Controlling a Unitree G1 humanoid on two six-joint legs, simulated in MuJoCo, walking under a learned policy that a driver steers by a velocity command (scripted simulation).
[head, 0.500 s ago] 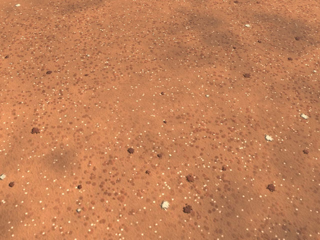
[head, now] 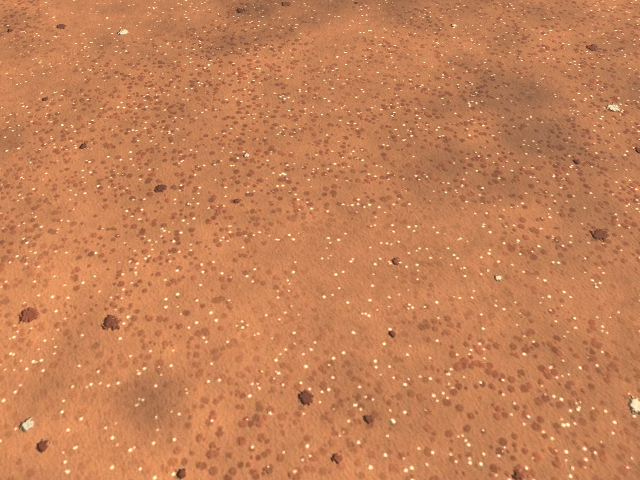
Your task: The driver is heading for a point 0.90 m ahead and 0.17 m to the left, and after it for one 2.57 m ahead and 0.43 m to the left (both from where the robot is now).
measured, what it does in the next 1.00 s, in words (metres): walks ahead, turning left: left foot, then right foot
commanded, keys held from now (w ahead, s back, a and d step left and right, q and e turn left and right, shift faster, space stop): w+q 0.42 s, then w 0.58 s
